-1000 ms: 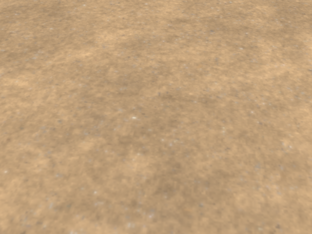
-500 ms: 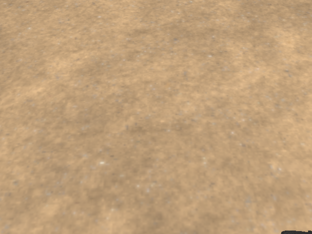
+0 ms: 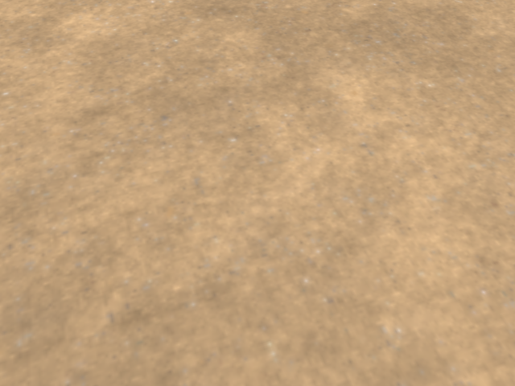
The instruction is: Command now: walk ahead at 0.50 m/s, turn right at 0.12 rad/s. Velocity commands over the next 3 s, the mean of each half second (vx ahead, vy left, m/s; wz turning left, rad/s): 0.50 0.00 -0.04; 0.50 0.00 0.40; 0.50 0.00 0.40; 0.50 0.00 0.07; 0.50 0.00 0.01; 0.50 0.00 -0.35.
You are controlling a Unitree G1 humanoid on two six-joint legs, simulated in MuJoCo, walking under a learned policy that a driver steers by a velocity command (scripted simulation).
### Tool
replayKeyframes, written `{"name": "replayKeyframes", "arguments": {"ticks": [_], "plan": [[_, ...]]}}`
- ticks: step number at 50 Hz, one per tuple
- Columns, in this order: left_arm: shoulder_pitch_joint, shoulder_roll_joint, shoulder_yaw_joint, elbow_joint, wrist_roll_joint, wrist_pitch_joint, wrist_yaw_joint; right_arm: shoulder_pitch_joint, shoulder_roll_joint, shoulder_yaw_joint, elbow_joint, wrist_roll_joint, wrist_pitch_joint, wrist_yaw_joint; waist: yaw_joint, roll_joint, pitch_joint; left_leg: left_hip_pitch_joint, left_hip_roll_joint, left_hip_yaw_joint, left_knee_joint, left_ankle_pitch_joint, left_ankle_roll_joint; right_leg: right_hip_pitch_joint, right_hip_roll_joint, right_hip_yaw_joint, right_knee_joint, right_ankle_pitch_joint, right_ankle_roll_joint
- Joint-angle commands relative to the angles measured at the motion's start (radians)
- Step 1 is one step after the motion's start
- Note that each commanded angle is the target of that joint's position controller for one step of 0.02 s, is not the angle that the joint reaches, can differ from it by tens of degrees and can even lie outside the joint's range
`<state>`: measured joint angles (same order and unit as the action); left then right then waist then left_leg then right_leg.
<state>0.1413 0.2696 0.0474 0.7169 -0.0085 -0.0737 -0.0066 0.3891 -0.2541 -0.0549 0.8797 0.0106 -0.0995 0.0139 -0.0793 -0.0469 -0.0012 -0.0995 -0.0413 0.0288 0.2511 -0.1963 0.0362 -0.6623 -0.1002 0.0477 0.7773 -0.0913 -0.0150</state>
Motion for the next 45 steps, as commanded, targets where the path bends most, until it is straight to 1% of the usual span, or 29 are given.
{"name": "replayKeyframes", "arguments": {"ticks": [1,5,7,8,9,10,11,12,13,14,15,17,19,22,25,30,32,33,34,35,36,37,38,39,40,41,42,43,45], "plan": [[-0.1,0.024,-0.001,-0.086,-0.008,-0.018,-0.011,-0.02,-0.177,-0.036,-0.057,0.011,-0.007,-0.006,0.004,0.131,0.025,-0.033,0.232,-0.126,-0.095,0.22,0.158,0.065,0.03,-0.042,-0.142,0.116,0.007],[-0.173,0.051,0.005,-0.126,-0.016,-0.026,-0.029,0.02,-0.191,-0.037,-0.032,0.018,0.013,-0.008,0.002,0.147,0.048,0.066,0.29,-0.154,-0.044,0.23,0.137,0.079,0.051,-0.045,-0.234,0.041,-0.029],[-0.108,0.081,0.02,-0.116,-0.012,-0.031,-0.032,-0.001,-0.209,-0.04,-0.03,0.019,0.024,-0.013,0.06,0.153,0.012,0.09,0.291,-0.138,0.047,0.387,0.112,0.204,0.081,-0.07,-0.289,0.004,-0.061],[0.006,0.117,0.041,-0.081,-0.006,-0.03,-0.027,-0.004,-0.2,-0.036,-0.032,0.018,0.028,-0.015,0.117,0.135,-0.058,0.068,0.249,-0.095,0.185,0.528,0.089,0.376,0.107,-0.091,-0.316,0.011,-0.087],[0.18,0.175,0.064,-0.042,0.003,-0.028,-0.017,-0.015,-0.167,-0.021,-0.05,0.005,0.026,-0.018,0.193,0.096,-0.181,-0.07,0.201,-0.048,0.418,0.466,0.052,0.645,0.019,-0.003,-0.28,0.043,-0.136],[0.303,0.28,0.088,-0.027,0.024,-0.018,-0.008,0.051,-0.072,0.01,-0.085,-0.01,0.007,-0.017,0.192,-0.132,-0.316,-0.463,0.061,0.023,0.812,0.072,-0.02,1.017,-0.235,0.4,-0.306,-0.025,-0.267],[0.338,0.242,0.076,-0.012,0.006,-0.014,-0.013,0.069,-0.083,0.012,-0.076,0.001,-0.016,-0.013,0.193,-0.228,-0.398,-0.627,0.019,-0.103,0.992,-0.378,-0.023,1.065,-0.313,0.689,-0.439,-0.127,-0.336],[0.277,0.183,0.055,-0.016,-0.002,-0.013,-0.015,0.003,-0.161,-0.01,-0.091,0.026,-0.025,-0.006,0.184,-0.142,-0.246,-0.722,0.082,-0.125,1.063,-0.332,-0.014,0.954,-0.277,0.569,-0.454,-0.175,-0.294],[0.211,0.147,0.043,-0.026,-0.004,-0.012,-0.016,-0.064,-0.164,-0.01,-0.105,0.026,-0.026,-0.004,0.163,-0.082,-0.15,-0.717,0.127,-0.096,1.034,-0.243,-0.006,0.815,-0.227,0.424,-0.469,-0.137,-0.257],[0.144,0.121,0.035,-0.032,0.003,-0.012,-0.021,-0.095,-0.151,-0.011,-0.108,0.012,-0.02,-0.008,0.129,-0.026,-0.081,-0.678,0.156,-0.083,0.972,-0.174,-0.011,0.677,-0.182,0.336,-0.507,-0.08,-0.239],[0.101,0.096,0.027,-0.037,0.01,-0.017,-0.026,-0.091,-0.145,-0.017,-0.106,0.001,-0.007,-0.011,0.094,-0.037,-0.049,-0.617,0.183,-0.091,0.916,-0.127,-0.014,0.578,-0.149,0.275,-0.543,-0.021,-0.227],[0.078,0.1,0.031,-0.027,0.011,-0.03,-0.03,-0.058,-0.104,-0.011,-0.096,-0.001,0.018,-0.011,0.055,-0.053,-0.035,-0.539,0.189,-0.084,0.874,-0.07,-0.028,0.476,-0.126,0.206,-0.601,0.05,-0.239],[0.095,0.119,0.038,-0.006,0.01,-0.04,-0.024,-0.091,-0.096,-0.011,-0.111,-0.007,0.028,-0.015,0.048,-0.027,-0.015,-0.564,0.192,-0.083,0.807,0.005,-0.044,0.458,-0.119,0.148,-0.629,0.118,-0.25],[0.138,0.133,0.042,0.024,0.005,-0.035,-0.01,-0.195,-0.08,-0.005,-0.141,-0.011,0.022,-0.012,0.076,-0.005,0.014,-0.598,0.187,-0.078,0.62,0.172,-0.051,0.486,-0.099,0.081,-0.643,0.153,-0.228],[0.169,0.155,0.046,0.046,0.006,-0.031,0.0,-0.284,-0.062,0.005,-0.159,0.001,0.016,0.004,0.116,-0.008,0.035,-0.561,0.158,-0.049,0.45,0.308,-0.037,0.513,-0.092,0.003,-0.655,0.119,-0.195],[0.235,0.173,0.055,0.102,-0.001,-0.017,0.005,-0.405,-0.074,0.007,-0.226,0.014,0.017,0.031,0.16,0.002,0.074,-0.621,0.128,-0.058,0.344,0.239,0.008,0.693,-0.163,-0.038,-0.615,0.119,-0.169],[0.228,0.179,0.059,0.109,-0.005,-0.005,0.01,-0.413,-0.082,0.005,-0.247,0.011,0.017,0.043,0.151,-0.008,0.07,-0.616,0.112,-0.038,0.326,0.152,0.033,0.756,-0.18,-0.06,-0.56,0.225,-0.148],[0.213,0.188,0.062,0.107,-0.005,0.001,0.014,-0.392,-0.092,0.0,-0.251,0.009,0.017,0.047,0.133,-0.02,0.049,-0.565,0.089,-0.011,0.32,0.105,0.049,0.769,-0.178,-0.081,-0.509,0.366,-0.133],[0.198,0.202,0.065,0.101,-0.005,0.008,0.019,-0.341,-0.112,-0.012,-0.246,0.005,0.019,0.047,0.103,-0.035,0.004,-0.47,0.051,0.027,0.32,0.068,0.066,0.773,-0.167,-0.105,-0.424,0.555,-0.116],[0.18,0.204,0.064,0.094,-0.004,0.018,0.025,-0.22,-0.144,-0.033,-0.219,0.004,0.021,0.044,0.035,-0.026,-0.069,-0.298,0.004,0.063,0.287,0.088,0.09,0.744,-0.133,-0.15,-0.258,0.7,-0.089],[0.189,0.185,0.055,0.078,0.005,0.019,0.036,-0.062,-0.209,-0.065,-0.183,0.006,0.025,0.033,-0.029,0.013,-0.163,-0.031,0.026,-0.012,0.288,0.134,0.13,0.591,-0.091,-0.184,-0.022,0.625,-0.05],[0.273,0.093,0.018,0.029,0.025,-0.004,0.027,0.04,-0.336,-0.098,-0.181,0.0,0.029,0.021,-0.01,0.23,-0.294,0.382,0.282,-0.483,0.27,0.06,0.301,0.153,0.05,-0.192,0.388,0.162,0.022],[0.252,0.081,0.006,0.033,0.026,-0.041,0.011,0.057,-0.288,-0.079,-0.183,0.013,0.027,0.023,-0.011,0.27,-0.398,0.51,0.386,-0.848,0.088,-0.024,0.373,-0.052,0.16,-0.004,0.561,-0.464,0.032],[0.169,0.149,0.025,0.01,-0.013,-0.064,-0.004,0.039,-0.228,-0.06,-0.184,0.005,0.026,0.022,-0.033,0.208,-0.298,0.451,0.356,-0.729,0.07,-0.069,0.316,-0.151,0.095,0.068,0.609,-0.42,0.009],[0.105,0.148,0.02,-0.011,-0.023,-0.075,-0.007,-0.02,-0.201,-0.053,-0.197,0.004,0.027,0.019,-0.014,0.134,-0.187,0.306,0.317,-0.594,0.066,-0.019,0.281,-0.157,0.052,0.047,0.556,-0.339,-0.006],[0.078,0.143,0.022,-0.016,-0.003,-0.076,0.0,-0.083,-0.178,-0.046,-0.212,0.001,0.029,0.018,0.024,0.058,-0.106,0.149,0.279,-0.497,0.047,0.068,0.259,-0.115,0.018,0.035,0.464,-0.281,-0.005],[0.083,0.151,0.032,-0.016,0.013,-0.066,0.007,-0.129,-0.153,-0.036,-0.229,-0.008,0.029,0.016,0.063,0.069,-0.075,0.034,0.249,-0.437,0.022,0.154,0.246,-0.039,-0.01,0.037,0.393,-0.243,0.001],[0.095,0.145,0.034,-0.02,0.018,-0.053,0.008,-0.154,-0.148,-0.035,-0.243,-0.012,0.03,0.014,0.088,0.091,-0.062,-0.039,0.227,-0.416,-0.003,0.191,0.249,0.013,-0.015,0.037,0.36,-0.226,0.011],[0.113,0.119,0.032,-0.023,0.024,-0.032,0.012,-0.156,-0.162,-0.041,-0.247,-0.007,0.026,0.006,0.106,0.104,-0.053,-0.119,0.205,-0.362,-0.03,0.257,0.263,0.046,-0.009,0.019,0.294,-0.19,0.04]]}}
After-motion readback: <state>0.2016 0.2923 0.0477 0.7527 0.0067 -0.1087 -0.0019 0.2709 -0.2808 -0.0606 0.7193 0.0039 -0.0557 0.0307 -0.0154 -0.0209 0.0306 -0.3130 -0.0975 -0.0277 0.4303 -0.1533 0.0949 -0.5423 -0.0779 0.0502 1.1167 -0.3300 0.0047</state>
